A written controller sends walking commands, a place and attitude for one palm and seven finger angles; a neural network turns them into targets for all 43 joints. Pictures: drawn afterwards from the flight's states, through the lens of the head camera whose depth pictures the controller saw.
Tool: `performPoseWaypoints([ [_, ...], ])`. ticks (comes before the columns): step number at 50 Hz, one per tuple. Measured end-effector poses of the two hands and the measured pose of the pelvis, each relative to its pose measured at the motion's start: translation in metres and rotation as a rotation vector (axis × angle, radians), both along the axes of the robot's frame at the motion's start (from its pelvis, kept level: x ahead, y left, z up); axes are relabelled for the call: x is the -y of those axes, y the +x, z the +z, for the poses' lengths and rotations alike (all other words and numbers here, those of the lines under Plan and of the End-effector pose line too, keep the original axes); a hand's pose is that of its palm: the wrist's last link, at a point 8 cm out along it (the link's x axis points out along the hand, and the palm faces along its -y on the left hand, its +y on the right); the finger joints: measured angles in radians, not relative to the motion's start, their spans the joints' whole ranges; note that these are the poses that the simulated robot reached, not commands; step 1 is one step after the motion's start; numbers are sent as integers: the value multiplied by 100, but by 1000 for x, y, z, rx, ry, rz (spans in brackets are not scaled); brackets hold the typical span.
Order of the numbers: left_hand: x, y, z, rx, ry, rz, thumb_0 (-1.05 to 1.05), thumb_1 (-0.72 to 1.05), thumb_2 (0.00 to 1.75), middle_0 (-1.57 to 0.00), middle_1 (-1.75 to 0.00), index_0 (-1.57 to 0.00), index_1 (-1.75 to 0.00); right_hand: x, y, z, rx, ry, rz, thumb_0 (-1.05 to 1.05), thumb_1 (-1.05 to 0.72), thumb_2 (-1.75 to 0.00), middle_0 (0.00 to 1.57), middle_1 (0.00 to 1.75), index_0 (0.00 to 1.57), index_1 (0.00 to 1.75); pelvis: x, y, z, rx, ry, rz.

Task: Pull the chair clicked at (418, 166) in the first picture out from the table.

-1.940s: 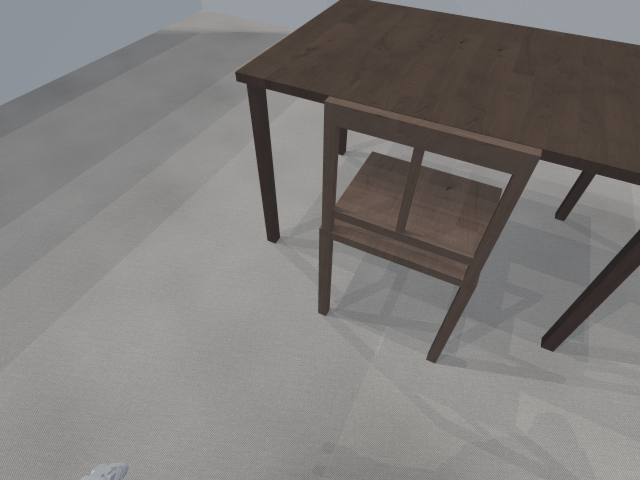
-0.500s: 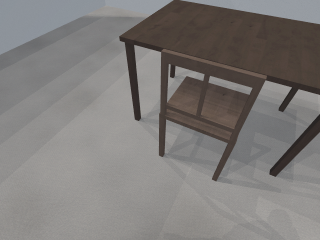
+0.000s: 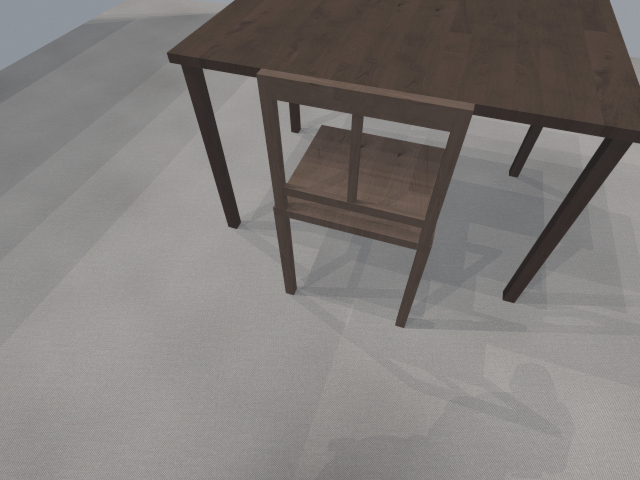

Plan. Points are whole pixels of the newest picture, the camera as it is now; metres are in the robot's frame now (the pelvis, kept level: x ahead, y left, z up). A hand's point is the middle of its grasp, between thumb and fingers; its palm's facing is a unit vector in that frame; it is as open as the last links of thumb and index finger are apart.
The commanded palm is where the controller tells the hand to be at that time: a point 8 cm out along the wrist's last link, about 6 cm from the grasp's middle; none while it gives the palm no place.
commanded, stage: turn to face it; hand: left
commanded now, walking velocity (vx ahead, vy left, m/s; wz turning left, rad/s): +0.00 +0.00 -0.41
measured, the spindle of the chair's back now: (354, 161) +0.77 -0.01 -0.09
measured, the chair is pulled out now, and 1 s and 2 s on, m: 0.00 0.00 0.00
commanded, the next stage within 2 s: take the last steps up to it in 0.48 s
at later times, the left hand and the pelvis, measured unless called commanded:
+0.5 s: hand out of the picture +0.05 +0.23 -0.16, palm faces -0.07 -0.97 -0.23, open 7.4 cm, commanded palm none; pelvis -0.02 +0.03 +0.01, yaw -9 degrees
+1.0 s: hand out of the picture +0.05 +0.17 -0.16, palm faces -0.19 -0.97 -0.13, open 7.4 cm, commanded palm none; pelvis +0.04 +0.01 +0.01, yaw -14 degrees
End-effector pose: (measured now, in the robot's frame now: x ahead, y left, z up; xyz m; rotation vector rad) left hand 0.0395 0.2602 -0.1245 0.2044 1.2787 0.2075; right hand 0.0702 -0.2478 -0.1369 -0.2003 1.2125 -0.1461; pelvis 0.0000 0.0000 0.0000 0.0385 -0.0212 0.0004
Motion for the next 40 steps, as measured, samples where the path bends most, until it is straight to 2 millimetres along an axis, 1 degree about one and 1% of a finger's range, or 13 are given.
performPoseWaypoints([
  [2, 9, 1, 0, 14, 0, -7, 1, 91, 90, -20, -30, -20, -30, 5, -8, -8, -20, 11, -17, 1, -91, -90, 21, 30, 20, 30, 5, -1, -3, 3, -16, 3],
  [4, 17, -2, 2, 24, -3, -3, 1, 91, 90, -20, -30, -20, -30, 8, -14, -8, -46, 13, -29, 1, -91, -90, 21, 30, 20, 30, 7, -4, -1, -5, -13, -2],
  [7, 26, -10, 8, 4, -12, -2, 1, 91, 90, -20, -30, -20, -30, 10, -18, -1, -46, 13, -47, 1, -91, -90, 20, 30, 20, 29, 7, -7, 7, -16, -10, -18],
  [10, 28, -15, 13, -19, -19, -16, 1, 91, 90, -21, -30, -20, -30, 10, -19, 8, -23, 12, -68, 1, -91, -90, 20, 30, 20, 29, 6, -9, 14, -29, -2, -43],
  [15, 19, -16, 13, -32, -25, -42, 1, 91, 90, -21, -30, -21, -30, 4, -20, 19, 19, -2, -103, 1, -91, -90, 20, 30, 20, 29, -3, -14, 17, -44, -3, -89],
  [18, 6, -13, 9, -30, -29, -57, 1, 91, 90, -21, -30, -21, -30, -4, -22, 24, 48, -18, -121, 1, -91, -90, 20, 30, 20, 29, -13, -17, 16, -50, -12, -115],
  [21, -9, -6, -1, -18, -37, -76, 1, 91, 90, -21, -30, -21, -30, -14, -31, 26, 80, -44, -141, 1, -91, -90, 20, 30, 20, 29, -26, -20, 10, -55, -36, -131],
  [23, -18, 1, -4, -13, -40, -93, 1, 91, 90, -21, -30, -20, -30, -22, -43, 29, 73, -53, -151, 1, -91, -90, 20, 30, 20, 29, -31, -22, 10, -47, -32, -142],
  [26, -25, 15, -1, 7, -40, -124, 1, 91, 90, -20, -30, -20, -30, -31, -64, 33, 36, -53, -170, 1, -91, -90, 20, 30, 20, 29, -34, -23, 15, -39, -38, -162],
  [30, -24, 30, 4, 23, -40, -168, 1, 91, 90, -20, -30, -20, -30, -39, -90, 31, -13, -38, -215, 1, -91, -90, 20, 30, 20, 30, -35, -23, 18, -30, -44, -200],
  [33, -14, 40, 6, 17, -41, -216, 1, 91, 90, -20, -30, -20, -30, -40, -109, 24, -40, -17, -259, 1, -91, -90, 21, 30, 20, 30, -33, -23, 17, -27, -47, -228],
  [37, 8, 55, 2, 33, -47, -274, 1, 91, 90, -20, -30, -20, -30, -35, -140, 7, -97, 17, -317, 1, -91, -90, 21, 30, 20, 30, -20, -18, 8, -33, -39, -247],
  [40, 24, 56, 1, 54, -57, -268, 1, 91, 90, -20, -30, -20, -30, -31, -156, 0, -175, 34, -329, 1, -91, -90, 21, 30, 20, 30, -14, -13, 5, -30, -58, -241],
])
